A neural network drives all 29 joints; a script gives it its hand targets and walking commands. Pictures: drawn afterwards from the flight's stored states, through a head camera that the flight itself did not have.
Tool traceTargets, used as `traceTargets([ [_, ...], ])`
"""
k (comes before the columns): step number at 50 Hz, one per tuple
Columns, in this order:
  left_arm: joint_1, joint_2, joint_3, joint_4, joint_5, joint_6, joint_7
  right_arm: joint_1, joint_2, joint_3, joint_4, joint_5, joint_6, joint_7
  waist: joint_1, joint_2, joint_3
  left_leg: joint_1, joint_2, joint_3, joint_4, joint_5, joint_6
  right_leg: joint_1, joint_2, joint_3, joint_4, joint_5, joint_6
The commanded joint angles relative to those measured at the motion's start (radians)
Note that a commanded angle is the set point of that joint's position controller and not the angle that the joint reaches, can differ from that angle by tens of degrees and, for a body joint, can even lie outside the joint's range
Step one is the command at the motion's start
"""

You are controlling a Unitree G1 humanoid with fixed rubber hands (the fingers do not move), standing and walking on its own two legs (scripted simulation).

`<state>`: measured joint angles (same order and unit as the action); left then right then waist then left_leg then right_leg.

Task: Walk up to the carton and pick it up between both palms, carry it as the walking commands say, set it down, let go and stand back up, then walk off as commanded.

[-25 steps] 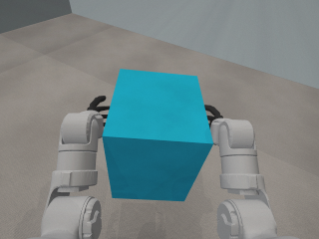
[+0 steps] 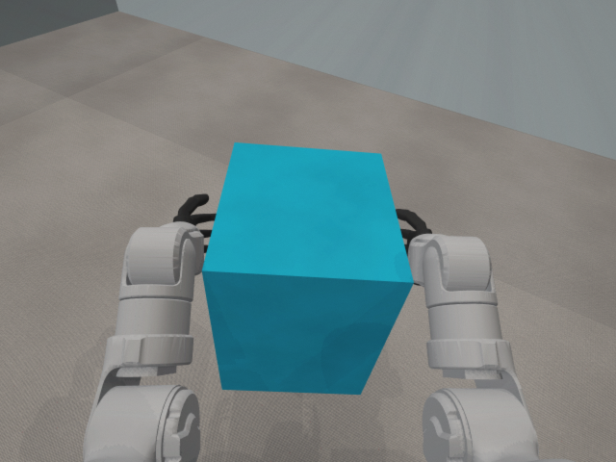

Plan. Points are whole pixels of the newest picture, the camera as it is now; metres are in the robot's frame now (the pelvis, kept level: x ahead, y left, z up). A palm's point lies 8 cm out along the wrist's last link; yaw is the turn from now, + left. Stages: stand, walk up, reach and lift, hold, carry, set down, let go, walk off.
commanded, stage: carry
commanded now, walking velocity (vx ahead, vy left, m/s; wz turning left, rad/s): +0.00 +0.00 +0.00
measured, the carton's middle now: (300, 273) +0.36 +0.00 +0.04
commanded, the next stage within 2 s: none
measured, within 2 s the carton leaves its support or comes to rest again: neither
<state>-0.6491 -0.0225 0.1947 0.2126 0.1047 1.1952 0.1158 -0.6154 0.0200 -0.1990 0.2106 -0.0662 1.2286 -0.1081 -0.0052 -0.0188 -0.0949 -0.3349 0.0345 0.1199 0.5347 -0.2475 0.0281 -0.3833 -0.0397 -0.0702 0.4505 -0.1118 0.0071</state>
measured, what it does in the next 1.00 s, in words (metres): stands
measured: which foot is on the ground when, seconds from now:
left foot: down 0.00-1.00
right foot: down 0.00-1.00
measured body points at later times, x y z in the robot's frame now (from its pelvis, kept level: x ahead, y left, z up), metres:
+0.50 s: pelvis +0.02 +0.01 +0.00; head +0.02 +0.03 +0.45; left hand +0.37 +0.16 +0.09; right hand +0.36 -0.14 +0.09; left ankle +0.02 +0.10 -0.73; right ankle +0.07 -0.13 -0.73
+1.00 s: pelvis +0.02 +0.01 +0.00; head -0.02 +0.02 +0.45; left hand +0.35 +0.16 +0.08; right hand +0.33 -0.14 +0.07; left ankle +0.02 +0.10 -0.73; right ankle +0.07 -0.13 -0.73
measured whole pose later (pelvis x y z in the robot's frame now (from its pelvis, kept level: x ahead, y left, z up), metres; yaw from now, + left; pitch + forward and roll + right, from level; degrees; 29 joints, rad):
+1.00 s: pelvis +0.02 +0.01 +0.00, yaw +0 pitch +2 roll -1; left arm -0.43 -0.10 0.19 0.16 0.14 1.03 0.09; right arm -0.38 0.09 -0.19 0.14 -0.12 1.07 -0.08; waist 0.00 -0.01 -0.14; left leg -0.28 0.03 0.12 0.54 -0.29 0.04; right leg -0.34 -0.05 -0.06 0.48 -0.16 0.02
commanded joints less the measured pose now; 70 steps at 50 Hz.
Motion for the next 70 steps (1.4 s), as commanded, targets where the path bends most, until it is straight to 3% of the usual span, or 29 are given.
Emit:
traceTargets([
  [1, -0.653, -1.099, -0.575, -0.124, -0.413, -0.05, -0.219, -0.757, 1.043, 0.57, -0.183, 0.379, -0.084, 0.217, 0.009, 0.027, -0.396, 0.139, 0.127, -0.127, -0.072, 0.12, -0.011, 0.179, -0.099, 0.094, -0.006, 0.152, -0.042],
  [5, -0.542, -1.117, -0.571, -0.094, -0.384, -0.06, -0.226, -0.648, 1.038, 0.546, -0.18, 0.33, -0.094, 0.216, 0.007, 0.032, -0.388, 0.163, 0.133, -0.124, -0.051, 0.209, -0.007, 0.183, -0.098, 0.087, 0.016, 0.212, -0.041],
  [12, -0.574, -1.091, -0.647, -0.214, -0.422, -0.075, -0.216, -0.643, 1.016, 0.605, -0.259, 0.366, -0.103, 0.212, 0.004, 0.05, -0.394, 0.207, 0.138, -0.123, -0.013, 0.38, -0.004, 0.174, -0.082, 0.056, 0.058, 0.258, -0.032],
  [13, -0.526, -1.082, -0.616, -0.14, -0.39, -0.08, -0.219, -0.623, 0.997, 0.578, -0.217, 0.339, -0.111, 0.212, 0.004, 0.042, -0.402, 0.213, 0.141, -0.126, -0.009, 0.372, -0.001, 0.175, -0.085, 0.06, 0.054, 0.252, -0.035],
  [14, -0.554, -1.09, -0.639, -0.186, -0.405, -0.081, -0.217, -0.66, 0.998, 0.603, -0.27, 0.357, -0.112, 0.213, 0.003, 0.049, -0.397, 0.219, 0.141, -0.122, -0.012, 0.377, -0.002, 0.166, -0.084, 0.058, 0.056, 0.245, -0.032],
  [15, -0.492, -1.076, -0.609, -0.133, -0.377, -0.083, -0.217, -0.59, 0.987, 0.574, -0.21, 0.33, -0.113, 0.215, 0.003, 0.062, -0.391, 0.22, 0.147, -0.135, -0.021, 0.374, 0.001, 0.161, -0.078, 0.053, 0.057, 0.21, -0.034],
  [17, -0.461, -1.082, -0.614, -0.14, -0.374, -0.087, -0.217, -0.582, 0.982, 0.587, -0.242, 0.334, -0.119, 0.216, 0.004, 0.073, -0.393, 0.212, 0.142, -0.131, -0.009, 0.397, 0.003, 0.176, -0.084, 0.058, 0.06, 0.242, -0.039],
  [18, -0.491, -1.073, -0.611, -0.132, -0.377, -0.095, -0.217, -0.613, 0.976, 0.596, -0.238, 0.337, -0.125, 0.215, 0.003, 0.033, -0.401, 0.2, 0.14, -0.128, -0.005, 0.363, 0.001, 0.193, -0.083, 0.056, 0.056, 0.244, -0.034],
  [25, -0.44, -1.05, -0.578, -0.137, -0.326, -0.128, -0.214, -0.571, 0.982, 0.593, -0.23, 0.321, -0.151, 0.227, 0.002, 0.03, -0.362, 0.156, 0.138, -0.134, -0.046, 0.222, 0.0, 0.187, -0.087, 0.063, 0.043, 0.173, -0.031],
  [26, -0.345, -1.039, -0.537, -0.08, -0.278, -0.136, -0.216, -0.454, 0.974, 0.549, -0.153, 0.271, -0.158, 0.231, 0.003, 0.039, -0.355, 0.15, 0.135, -0.132, -0.047, 0.209, -0.004, 0.193, -0.088, 0.062, 0.041, 0.17, -0.033],
  [27, -0.434, -1.033, -0.557, -0.119, -0.298, -0.149, -0.213, -0.534, 0.961, 0.568, -0.194, 0.287, -0.173, 0.233, 0.003, 0.052, -0.345, 0.147, 0.132, -0.134, -0.058, 0.205, -0.001, 0.187, -0.092, 0.069, 0.038, 0.164, -0.035],
  [30, -0.357, -1.035, -0.548, -0.106, -0.278, -0.165, -0.22, -0.456, 0.966, 0.561, -0.185, 0.263, -0.191, 0.236, 0.003, 0.037, -0.317, 0.114, 0.13, -0.131, -0.077, 0.116, -0.007, 0.179, -0.09, 0.068, 0.029, 0.112, -0.03],
  [31, -0.436, -1.043, -0.612, -0.23, -0.332, -0.165, -0.215, -0.539, 0.973, 0.629, -0.317, 0.322, -0.19, 0.236, 0.004, 0.038, -0.316, 0.118, 0.13, -0.134, -0.088, 0.082, -0.004, 0.165, -0.09, 0.071, 0.022, 0.083, -0.028],
  [34, -0.445, -1.01, -0.619, -0.223, -0.337, -0.154, -0.211, -0.568, 0.942, 0.641, -0.316, 0.33, -0.184, 0.226, 0.007, 0.027, -0.302, 0.096, 0.129, -0.142, -0.103, 0.038, 0.002, 0.171, -0.088, 0.074, 0.004, 0.04, -0.024],
  [37, -0.419, -0.987, -0.634, -0.224, -0.347, -0.135, -0.211, -0.513, 0.917, 0.641, -0.297, 0.321, -0.168, 0.218, 0.008, 0.025, -0.313, 0.111, 0.121, -0.118, -0.089, 0.058, -0.003, 0.176, -0.094, 0.086, 0.005, 0.097, -0.026],
  [39, -0.274, -0.976, -0.583, -0.138, -0.295, -0.132, -0.215, -0.384, 0.918, 0.597, -0.216, 0.272, -0.165, 0.216, 0.007, 0.01, -0.339, 0.124, 0.119, -0.116, -0.069, 0.109, -0.004, 0.194, -0.098, 0.081, 0.01, 0.141, -0.026],
  [41, -0.331, -0.987, -0.592, -0.142, -0.308, -0.142, -0.217, -0.431, 0.912, 0.597, -0.231, 0.273, -0.176, 0.217, 0.007, 0.015, -0.342, 0.122, 0.114, -0.111, -0.066, 0.12, -0.002, 0.192, -0.097, 0.086, 0.013, 0.163, -0.028],
  [45, -0.352, -0.983, -0.555, -0.105, -0.286, -0.164, -0.227, -0.444, 0.918, 0.572, -0.188, 0.248, -0.197, 0.223, 0.006, 0.015, -0.28, 0.091, 0.114, -0.117, -0.106, 0.023, -0.003, 0.163, -0.099, 0.091, -0.004, 0.091, -0.026],
  [48, -0.251, -0.979, -0.517, -0.086, -0.243, -0.182, -0.233, -0.336, 0.931, 0.54, -0.153, 0.209, -0.215, 0.228, 0.006, 0.023, -0.269, 0.081, 0.122, -0.134, -0.124, -0.031, 0.0, 0.148, -0.095, 0.088, -0.021, 0.017, -0.022],
  [49, -0.294, -0.995, -0.562, -0.161, -0.281, -0.183, -0.231, -0.388, 0.935, 0.587, -0.249, 0.248, -0.217, 0.228, 0.008, 0.028, -0.258, 0.076, 0.118, -0.133, -0.128, -0.025, -0.001, 0.142, -0.094, 0.087, -0.018, 0.015, -0.018],
  [51, -0.4, -0.993, -0.579, -0.195, -0.304, -0.197, -0.228, -0.497, 0.934, 0.608, -0.281, 0.277, -0.232, 0.224, 0.007, 0.03, -0.263, 0.081, 0.115, -0.127, -0.122, -0.014, -0.003, 0.148, -0.095, 0.091, -0.018, 0.026, -0.02],
  [54, -0.278, -0.977, -0.583, -0.197, -0.282, -0.19, -0.222, -0.363, 0.921, 0.597, -0.267, 0.257, -0.223, 0.223, 0.009, 0.049, -0.279, 0.083, 0.121, -0.135, -0.129, 0.004, 0.001, 0.158, -0.087, 0.083, -0.008, 0.022, -0.018],
  [56, -0.273, -0.967, -0.57, -0.173, -0.268, -0.194, -0.22, -0.389, 0.909, 0.598, -0.269, 0.256, -0.229, 0.221, 0.007, 0.023, -0.304, 0.088, 0.119, -0.133, -0.107, 0.036, 0.003, 0.178, -0.089, 0.087, -0.003, 0.068, -0.019],
  [58, -0.312, -0.97, -0.628, -0.262, -0.315, -0.182, -0.217, -0.403, 0.911, 0.65, -0.336, 0.292, -0.214, 0.219, 0.006, 0.012, -0.329, 0.098, 0.113, -0.122, -0.09, 0.063, 0.002, 0.192, -0.096, 0.087, 0.006, 0.114, -0.021],
  [63, -0.247, -0.955, -0.611, -0.204, -0.301, -0.153, -0.215, -0.389, 0.893, 0.644, -0.304, 0.292, -0.188, 0.212, 0.008, -0.004, -0.341, 0.11, 0.117, -0.125, -0.081, 0.098, 0.005, 0.207, -0.098, 0.09, 0.004, 0.139, -0.029],
  [64, -0.263, -0.964, -0.627, -0.22, -0.314, -0.15, -0.214, -0.389, 0.892, 0.643, -0.314, 0.297, -0.187, 0.212, 0.009, 0.029, -0.346, 0.117, 0.113, -0.122, -0.08, 0.109, 0.006, 0.204, -0.103, 0.095, 0.005, 0.145, -0.036],
  [67, -0.255, -0.952, -0.58, -0.159, -0.278, -0.158, -0.218, -0.352, 0.896, 0.598, -0.221, 0.256, -0.191, 0.217, 0.006, 0.009, -0.338, 0.117, 0.112, -0.113, -0.075, 0.104, 0.003, 0.204, -0.102, 0.096, 0.002, 0.165, -0.034],
  [68, -0.294, -0.972, -0.65, -0.273, -0.336, -0.146, -0.215, -0.388, 0.914, 0.668, -0.332, 0.318, -0.178, 0.216, 0.009, 0.026, -0.32, 0.112, 0.113, -0.115, -0.08, 0.121, 0.002, 0.2, -0.102, 0.09, 0.006, 0.159, -0.033],
  [70, -0.28, -0.983, -0.624, -0.245, -0.317, -0.142, -0.219, -0.352, 0.939, 0.63, -0.274, 0.291, -0.173, 0.22, 0.006, 0.014, -0.313, 0.105, 0.117, -0.116, -0.084, 0.127, -0.002, 0.202, -0.1, 0.079, 0.011, 0.154, -0.029],
])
